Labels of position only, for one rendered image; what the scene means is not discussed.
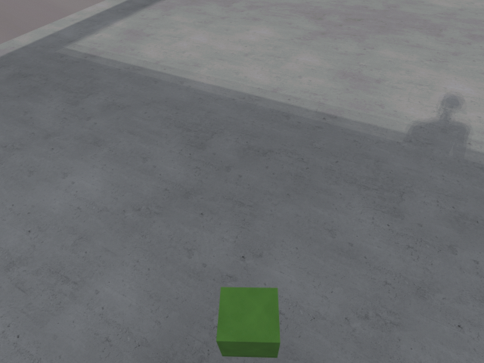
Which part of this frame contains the carton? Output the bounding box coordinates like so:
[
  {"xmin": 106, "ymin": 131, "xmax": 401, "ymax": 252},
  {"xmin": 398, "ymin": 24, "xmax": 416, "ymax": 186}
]
[{"xmin": 216, "ymin": 287, "xmax": 281, "ymax": 358}]

